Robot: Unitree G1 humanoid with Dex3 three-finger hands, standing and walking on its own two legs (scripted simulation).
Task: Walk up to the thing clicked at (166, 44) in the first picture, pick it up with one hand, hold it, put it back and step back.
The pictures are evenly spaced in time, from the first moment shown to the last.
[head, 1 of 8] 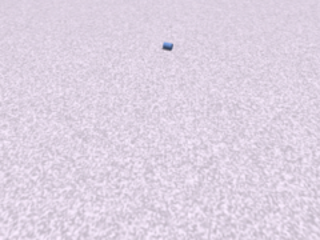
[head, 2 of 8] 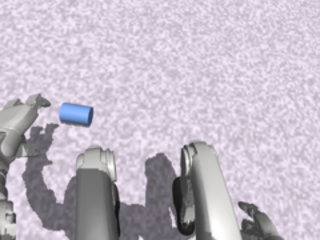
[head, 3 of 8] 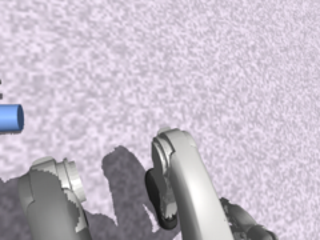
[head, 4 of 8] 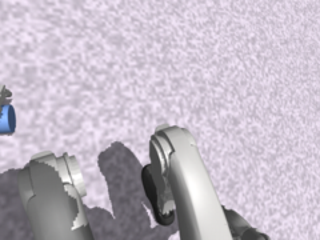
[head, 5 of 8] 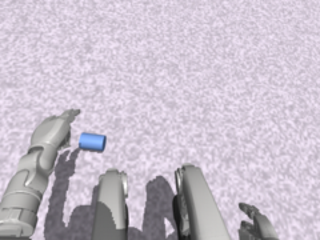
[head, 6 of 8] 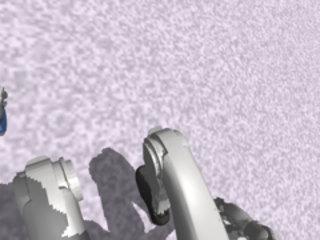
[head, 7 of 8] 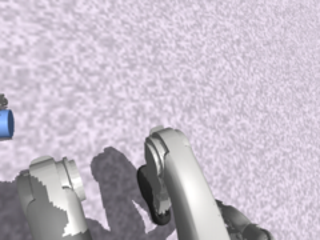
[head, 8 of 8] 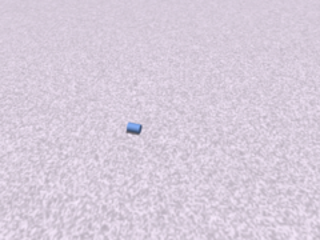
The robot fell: no
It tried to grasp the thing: yes
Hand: left
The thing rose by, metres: 0.67
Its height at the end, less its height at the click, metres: +0.00
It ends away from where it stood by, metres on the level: 0.02
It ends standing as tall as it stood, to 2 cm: yes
